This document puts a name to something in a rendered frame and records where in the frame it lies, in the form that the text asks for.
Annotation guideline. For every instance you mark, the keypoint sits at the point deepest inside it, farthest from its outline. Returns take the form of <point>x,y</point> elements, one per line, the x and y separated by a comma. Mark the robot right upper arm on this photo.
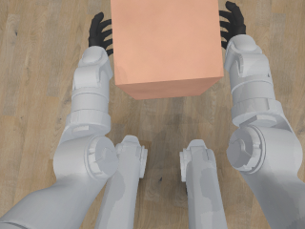
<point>269,159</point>

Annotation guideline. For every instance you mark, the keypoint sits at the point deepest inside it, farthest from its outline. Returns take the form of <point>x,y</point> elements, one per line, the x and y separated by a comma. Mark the robot right forearm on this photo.
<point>252,86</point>

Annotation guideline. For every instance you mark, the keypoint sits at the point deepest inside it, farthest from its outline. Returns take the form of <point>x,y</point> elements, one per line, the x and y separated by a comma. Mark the carton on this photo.
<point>166,48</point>

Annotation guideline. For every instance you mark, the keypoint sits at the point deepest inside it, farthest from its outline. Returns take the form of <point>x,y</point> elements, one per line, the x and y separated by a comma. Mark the right robot hand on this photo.
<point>235,26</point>

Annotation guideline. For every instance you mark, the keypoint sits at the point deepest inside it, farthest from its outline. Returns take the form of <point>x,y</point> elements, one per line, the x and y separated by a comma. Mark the left robot thigh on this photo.
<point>118,203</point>

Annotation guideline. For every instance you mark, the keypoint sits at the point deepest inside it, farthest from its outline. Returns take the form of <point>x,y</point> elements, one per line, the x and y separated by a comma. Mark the right robot shin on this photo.
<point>209,152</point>

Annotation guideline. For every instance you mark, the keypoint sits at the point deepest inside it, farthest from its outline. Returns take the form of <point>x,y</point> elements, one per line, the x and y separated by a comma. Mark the left robot hand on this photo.
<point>97,35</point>

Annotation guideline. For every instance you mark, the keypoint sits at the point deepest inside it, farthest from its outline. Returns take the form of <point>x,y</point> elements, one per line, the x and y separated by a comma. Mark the robot left upper arm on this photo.
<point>82,167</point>

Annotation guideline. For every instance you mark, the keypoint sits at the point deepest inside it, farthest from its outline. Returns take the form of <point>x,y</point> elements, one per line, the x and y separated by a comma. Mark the robot left forearm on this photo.
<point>90,96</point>

